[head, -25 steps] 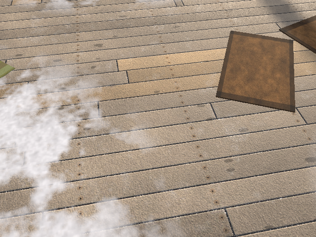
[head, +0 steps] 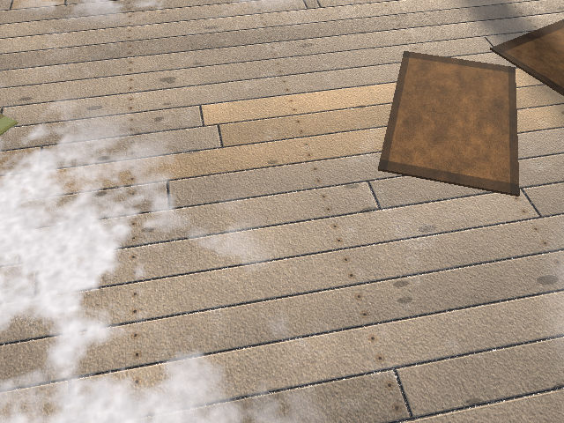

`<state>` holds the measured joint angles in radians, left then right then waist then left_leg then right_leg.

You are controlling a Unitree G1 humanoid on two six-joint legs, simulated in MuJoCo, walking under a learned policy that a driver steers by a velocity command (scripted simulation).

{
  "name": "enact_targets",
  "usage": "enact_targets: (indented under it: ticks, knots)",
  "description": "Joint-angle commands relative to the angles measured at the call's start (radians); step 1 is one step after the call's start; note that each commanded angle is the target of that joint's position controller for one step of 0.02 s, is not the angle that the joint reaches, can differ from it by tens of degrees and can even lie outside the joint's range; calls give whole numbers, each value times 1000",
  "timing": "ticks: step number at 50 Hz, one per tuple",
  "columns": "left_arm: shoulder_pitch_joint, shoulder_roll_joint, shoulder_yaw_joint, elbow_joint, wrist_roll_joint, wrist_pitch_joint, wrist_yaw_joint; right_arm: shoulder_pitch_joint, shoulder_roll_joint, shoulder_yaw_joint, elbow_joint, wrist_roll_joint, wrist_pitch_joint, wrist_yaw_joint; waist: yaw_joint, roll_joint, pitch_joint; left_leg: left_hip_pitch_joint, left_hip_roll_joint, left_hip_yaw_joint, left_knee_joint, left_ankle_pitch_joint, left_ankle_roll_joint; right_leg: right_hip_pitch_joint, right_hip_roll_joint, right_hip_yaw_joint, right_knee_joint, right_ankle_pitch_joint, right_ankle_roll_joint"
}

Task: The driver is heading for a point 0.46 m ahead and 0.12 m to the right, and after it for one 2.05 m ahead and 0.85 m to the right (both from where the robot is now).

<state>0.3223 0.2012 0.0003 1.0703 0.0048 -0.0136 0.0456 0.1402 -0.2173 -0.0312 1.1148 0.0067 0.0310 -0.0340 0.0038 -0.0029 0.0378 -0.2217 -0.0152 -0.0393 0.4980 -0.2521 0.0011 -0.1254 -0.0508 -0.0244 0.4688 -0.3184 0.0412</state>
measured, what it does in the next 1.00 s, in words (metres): stands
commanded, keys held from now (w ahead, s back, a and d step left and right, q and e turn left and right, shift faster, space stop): no key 0.60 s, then w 0.06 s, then no key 0.34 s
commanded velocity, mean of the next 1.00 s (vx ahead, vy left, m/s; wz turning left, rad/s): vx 0.02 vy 0.00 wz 0.00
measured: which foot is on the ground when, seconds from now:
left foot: down 0.00-1.00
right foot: down 0.00-1.00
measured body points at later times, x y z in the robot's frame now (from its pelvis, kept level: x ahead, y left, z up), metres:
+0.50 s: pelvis -0.01 -0.01 +0.00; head +0.00 -0.01 +0.45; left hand -0.04 +0.23 -0.16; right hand +0.02 -0.25 -0.16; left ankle +0.01 +0.12 -0.74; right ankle -0.04 -0.14 -0.74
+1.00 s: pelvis +0.02 -0.01 +0.00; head +0.03 +0.00 +0.45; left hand -0.02 +0.22 -0.16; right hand +0.04 -0.24 -0.16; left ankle +0.01 +0.12 -0.74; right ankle -0.04 -0.14 -0.74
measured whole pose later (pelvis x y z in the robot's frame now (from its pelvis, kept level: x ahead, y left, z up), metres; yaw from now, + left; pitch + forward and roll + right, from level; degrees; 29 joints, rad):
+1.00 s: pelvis +0.02 -0.01 +0.00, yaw +0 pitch +0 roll +0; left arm 0.38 0.15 0.00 1.08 0.00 -0.02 0.05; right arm 0.22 -0.17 -0.01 1.12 0.01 0.00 -0.03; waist 0.00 -0.01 0.03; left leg -0.24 -0.01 -0.04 0.54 -0.30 -0.01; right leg -0.14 -0.04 -0.01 0.51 -0.36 0.03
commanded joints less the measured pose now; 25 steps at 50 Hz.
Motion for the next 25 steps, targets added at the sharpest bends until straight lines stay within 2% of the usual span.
enact_targets:
  ticks: [1,25]
  knots:
    - [83,95,16,-7,0,-4,3,9,-104,-14,-20,0,-6,-4,-1,-2,6,60,24,-13,-66,234,29,-92,11,-14,-85,147,-7]
    - [139,61,16,16,-3,-5,5,74,-79,-3,2,0,-10,-12,-3,-2,28,30,24,-3,-74,171,17,-119,19,-8,-92,103,-21]
Keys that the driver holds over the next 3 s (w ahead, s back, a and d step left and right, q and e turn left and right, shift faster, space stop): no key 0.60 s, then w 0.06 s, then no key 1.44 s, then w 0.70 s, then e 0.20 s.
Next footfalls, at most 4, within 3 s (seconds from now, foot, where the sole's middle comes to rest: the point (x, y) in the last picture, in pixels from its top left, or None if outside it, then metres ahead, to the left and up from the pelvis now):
2.80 right None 0.44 -0.14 -0.77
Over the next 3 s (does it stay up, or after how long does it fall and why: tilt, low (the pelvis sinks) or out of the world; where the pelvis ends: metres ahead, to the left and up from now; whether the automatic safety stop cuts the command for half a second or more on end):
stays up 0.33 -0.06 0.00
